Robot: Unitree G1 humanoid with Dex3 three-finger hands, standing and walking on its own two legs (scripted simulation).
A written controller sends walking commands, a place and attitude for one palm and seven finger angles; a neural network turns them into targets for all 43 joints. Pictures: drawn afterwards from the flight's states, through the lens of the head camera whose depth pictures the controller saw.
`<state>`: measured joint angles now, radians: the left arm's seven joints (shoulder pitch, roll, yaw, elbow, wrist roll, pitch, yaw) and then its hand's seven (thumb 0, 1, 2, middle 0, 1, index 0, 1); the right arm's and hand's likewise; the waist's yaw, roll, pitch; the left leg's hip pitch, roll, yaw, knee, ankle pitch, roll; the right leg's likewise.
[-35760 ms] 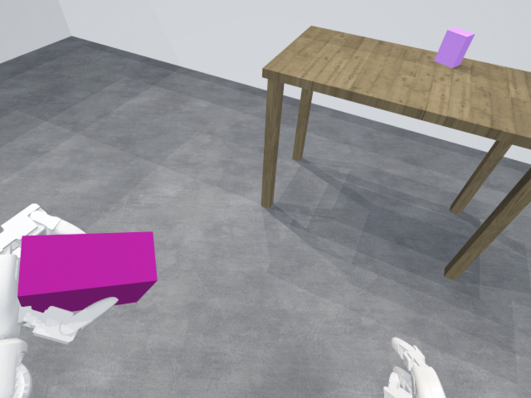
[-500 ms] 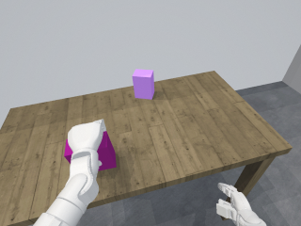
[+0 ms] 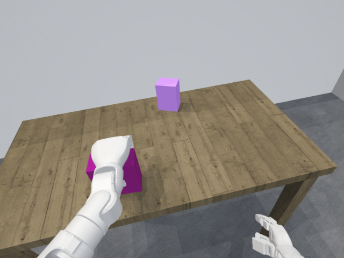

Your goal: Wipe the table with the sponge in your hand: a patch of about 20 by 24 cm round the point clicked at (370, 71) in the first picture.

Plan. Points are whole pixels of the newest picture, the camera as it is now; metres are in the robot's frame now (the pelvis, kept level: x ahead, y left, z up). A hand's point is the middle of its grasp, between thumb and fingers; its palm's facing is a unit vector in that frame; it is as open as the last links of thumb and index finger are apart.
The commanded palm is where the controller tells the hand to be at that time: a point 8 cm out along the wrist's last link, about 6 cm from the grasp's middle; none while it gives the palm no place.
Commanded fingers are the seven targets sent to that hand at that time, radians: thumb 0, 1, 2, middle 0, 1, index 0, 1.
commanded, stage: slide across to the third lane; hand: left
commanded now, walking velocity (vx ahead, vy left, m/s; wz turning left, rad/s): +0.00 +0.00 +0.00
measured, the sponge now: (118, 177) +0.31 +0.20 +0.01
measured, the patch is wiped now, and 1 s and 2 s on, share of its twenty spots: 0.55 0.65 0.75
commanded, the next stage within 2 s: wipe forward along the third lane in 0.40 s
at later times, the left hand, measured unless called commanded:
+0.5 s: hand (136, 162) +0.33 +0.14 +0.06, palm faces +0.01 -0.05 -1.00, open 9.9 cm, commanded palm +0.30 +0.12 +0.11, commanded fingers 0.00 0.10 1.30 -1.20 -1.60 -1.20 -1.60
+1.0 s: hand (143, 148) +0.38 +0.13 +0.06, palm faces -0.04 -0.03 -1.00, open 9.9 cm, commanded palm +0.36 +0.13 +0.09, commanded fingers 0.00 0.10 1.30 -1.20 -1.60 -1.20 -1.60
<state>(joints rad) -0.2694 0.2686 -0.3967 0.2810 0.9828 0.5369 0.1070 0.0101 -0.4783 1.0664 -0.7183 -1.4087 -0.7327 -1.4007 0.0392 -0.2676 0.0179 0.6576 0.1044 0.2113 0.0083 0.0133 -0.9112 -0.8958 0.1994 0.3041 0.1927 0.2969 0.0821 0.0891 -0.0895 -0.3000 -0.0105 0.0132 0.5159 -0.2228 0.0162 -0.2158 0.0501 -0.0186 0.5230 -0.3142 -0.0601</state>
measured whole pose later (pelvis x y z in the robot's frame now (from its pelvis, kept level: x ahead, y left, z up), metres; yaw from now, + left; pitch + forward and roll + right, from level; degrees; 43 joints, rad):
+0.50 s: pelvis -0.01 -0.01 +0.00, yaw +0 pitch +0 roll +0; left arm -0.40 0.16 -0.49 0.45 0.97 0.59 0.17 0.00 -0.49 1.07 -0.74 -1.39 -0.75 -1.38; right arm 0.01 -0.25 0.01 0.69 0.11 0.23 0.04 0.01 -0.91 -0.90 0.20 0.30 0.19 0.30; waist 0.08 0.07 -0.11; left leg -0.32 -0.01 0.01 0.52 -0.21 0.01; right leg -0.24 0.05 -0.02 0.54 -0.31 -0.07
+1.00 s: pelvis -0.02 -0.01 -0.01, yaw +0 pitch +4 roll +0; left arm -0.67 0.12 -0.36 0.85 0.96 0.51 0.21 0.00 -0.52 1.08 -0.77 -1.36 -0.79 -1.35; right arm 0.10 -0.24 0.01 0.74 0.09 0.24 -0.02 0.01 -0.91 -0.90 0.20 0.30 0.19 0.30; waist 0.02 0.06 -0.14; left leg -0.43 0.01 0.01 0.56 -0.21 0.00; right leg -0.35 0.07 -0.03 0.58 -0.30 -0.08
